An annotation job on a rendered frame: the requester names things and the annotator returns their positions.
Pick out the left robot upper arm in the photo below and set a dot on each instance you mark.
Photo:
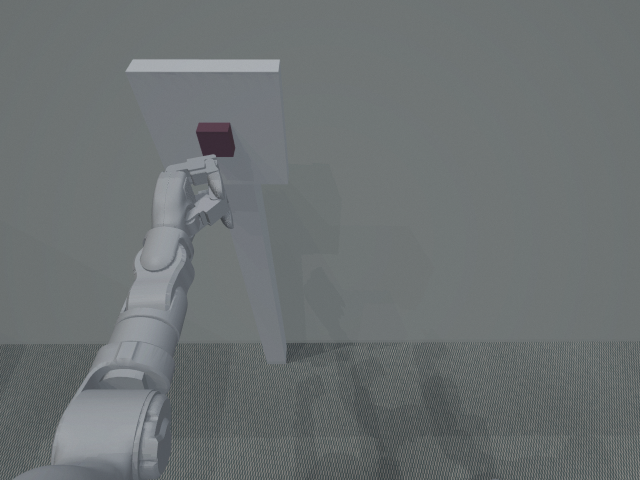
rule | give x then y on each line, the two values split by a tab
111	434

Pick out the left robot forearm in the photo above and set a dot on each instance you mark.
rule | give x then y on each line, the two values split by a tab
139	354

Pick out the robot left hand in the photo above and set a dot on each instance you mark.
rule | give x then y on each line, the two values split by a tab
175	205

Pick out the button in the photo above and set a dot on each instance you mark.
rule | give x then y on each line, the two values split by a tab
216	138

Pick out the panel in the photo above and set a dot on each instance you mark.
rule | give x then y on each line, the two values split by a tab
174	96

